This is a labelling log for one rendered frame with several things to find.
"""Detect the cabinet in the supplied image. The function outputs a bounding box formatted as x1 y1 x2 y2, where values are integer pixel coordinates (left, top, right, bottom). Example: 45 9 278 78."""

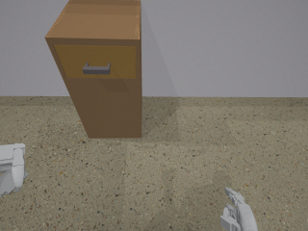
45 0 142 139

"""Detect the robot right hand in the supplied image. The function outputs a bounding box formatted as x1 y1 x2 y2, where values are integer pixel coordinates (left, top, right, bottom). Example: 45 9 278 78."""
220 187 258 231

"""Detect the robot left hand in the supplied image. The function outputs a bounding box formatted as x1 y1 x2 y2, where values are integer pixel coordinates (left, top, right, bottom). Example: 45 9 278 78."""
0 143 29 197

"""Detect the drawer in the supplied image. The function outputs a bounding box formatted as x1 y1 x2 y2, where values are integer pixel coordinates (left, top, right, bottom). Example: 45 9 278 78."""
54 44 137 78

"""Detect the handle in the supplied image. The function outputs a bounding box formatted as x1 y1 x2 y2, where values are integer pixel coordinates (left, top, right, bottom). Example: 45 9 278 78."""
82 62 111 75

